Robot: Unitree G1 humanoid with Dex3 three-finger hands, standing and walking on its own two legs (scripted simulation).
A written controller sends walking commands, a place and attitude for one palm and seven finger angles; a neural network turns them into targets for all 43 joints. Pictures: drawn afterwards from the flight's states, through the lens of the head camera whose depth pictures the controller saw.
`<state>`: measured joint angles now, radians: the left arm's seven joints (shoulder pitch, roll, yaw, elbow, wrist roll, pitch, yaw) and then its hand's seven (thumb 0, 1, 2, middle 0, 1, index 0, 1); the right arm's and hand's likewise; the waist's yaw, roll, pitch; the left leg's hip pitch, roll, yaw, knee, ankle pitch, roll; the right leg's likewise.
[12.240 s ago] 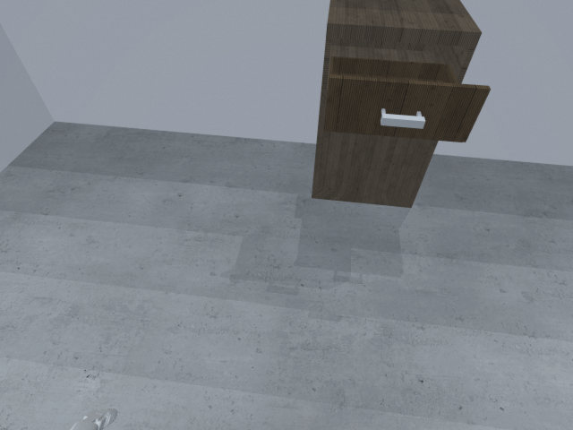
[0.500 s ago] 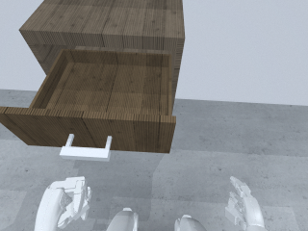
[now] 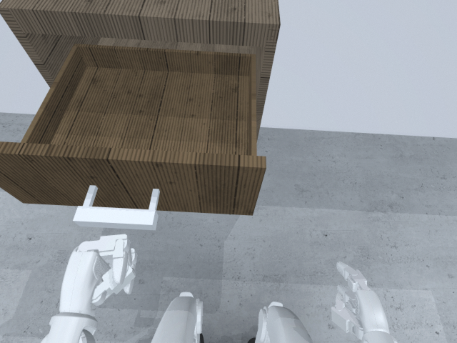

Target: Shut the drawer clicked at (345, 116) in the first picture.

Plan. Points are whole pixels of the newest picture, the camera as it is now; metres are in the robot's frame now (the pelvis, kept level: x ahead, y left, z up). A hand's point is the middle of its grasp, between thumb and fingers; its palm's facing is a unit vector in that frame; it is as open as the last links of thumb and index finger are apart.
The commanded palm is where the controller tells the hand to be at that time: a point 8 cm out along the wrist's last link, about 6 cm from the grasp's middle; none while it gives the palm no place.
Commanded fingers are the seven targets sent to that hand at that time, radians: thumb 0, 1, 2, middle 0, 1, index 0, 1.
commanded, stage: bring the fist close to the handle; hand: left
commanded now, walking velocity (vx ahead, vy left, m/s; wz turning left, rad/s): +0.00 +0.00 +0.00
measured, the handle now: (120, 205) +0.33 +0.20 +0.03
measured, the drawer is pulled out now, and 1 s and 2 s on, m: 0.27 0.26 0.14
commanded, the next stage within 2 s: push the drawer shut in 0.30 s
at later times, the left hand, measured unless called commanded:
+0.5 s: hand (134, 276) +0.22 +0.15 +0.03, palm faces -0.02 -1.00 -0.05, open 3.3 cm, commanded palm +0.20 +0.21 +0.04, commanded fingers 0.00 0.90 0.90 -1.40 -1.60 -1.40 -1.60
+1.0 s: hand (138, 250) +0.26 +0.16 +0.03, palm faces -0.03 -1.00 -0.07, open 2.8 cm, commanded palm +0.26 +0.21 +0.04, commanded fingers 0.00 0.90 0.90 -1.40 -1.60 -1.40 -1.60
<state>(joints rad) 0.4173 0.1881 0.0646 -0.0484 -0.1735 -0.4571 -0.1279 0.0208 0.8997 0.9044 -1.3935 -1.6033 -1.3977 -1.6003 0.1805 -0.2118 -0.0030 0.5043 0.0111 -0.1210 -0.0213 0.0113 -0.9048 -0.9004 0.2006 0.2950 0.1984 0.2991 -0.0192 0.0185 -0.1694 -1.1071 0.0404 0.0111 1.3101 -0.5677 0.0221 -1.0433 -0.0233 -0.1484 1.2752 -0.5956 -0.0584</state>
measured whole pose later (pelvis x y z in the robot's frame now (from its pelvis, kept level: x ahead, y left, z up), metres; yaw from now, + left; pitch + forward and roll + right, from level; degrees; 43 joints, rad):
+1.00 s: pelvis -0.01 +0.00 +0.00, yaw +1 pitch +21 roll -2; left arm 0.22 0.22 0.05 0.08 -0.17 -0.47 -0.13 -0.05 0.81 0.94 -1.40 -1.60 -1.40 -1.60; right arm 0.19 -0.25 0.01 0.53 0.01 -0.10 -0.03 0.01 -0.91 -0.90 0.20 0.29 0.20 0.30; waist -0.02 0.03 -0.16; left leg -1.13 0.03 0.00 1.31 -0.55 0.02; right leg -1.06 -0.03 -0.16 1.28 -0.58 -0.06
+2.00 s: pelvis -0.01 +0.01 +0.01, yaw +0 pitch +22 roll -2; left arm -0.32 0.22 0.13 0.57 -0.11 -0.50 -0.06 -0.02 0.83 0.94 -1.40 -1.60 -1.40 -1.60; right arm 0.22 -0.25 0.01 0.61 0.00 -0.02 0.00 0.01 -0.91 -0.90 0.20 0.29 0.20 0.30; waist -0.06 0.02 -0.14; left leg -1.12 0.03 0.03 1.25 -0.52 0.04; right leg -1.07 -0.03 -0.12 1.22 -0.55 -0.04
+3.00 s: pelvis -0.01 +0.01 -0.01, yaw -3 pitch +28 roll -4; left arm -0.90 0.45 0.37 1.12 -0.04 -0.49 -0.13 -0.01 0.79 0.91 -1.40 -1.60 -1.40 -1.60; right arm 0.33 -0.25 0.04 0.63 -0.03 0.05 0.02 0.00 -0.91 -0.90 0.20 0.29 0.20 0.30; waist -0.19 0.04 -0.13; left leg -1.28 0.06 0.02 1.31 -0.53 0.04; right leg -1.22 0.00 -0.13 1.25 -0.53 -0.04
